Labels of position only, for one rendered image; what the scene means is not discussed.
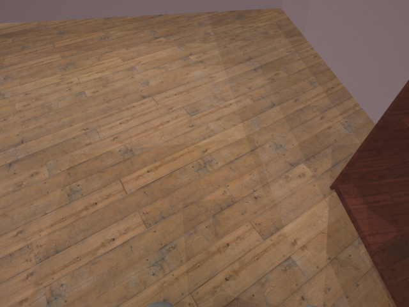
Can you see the wardrobe door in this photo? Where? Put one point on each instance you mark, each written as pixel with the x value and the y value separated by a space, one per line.
pixel 392 258

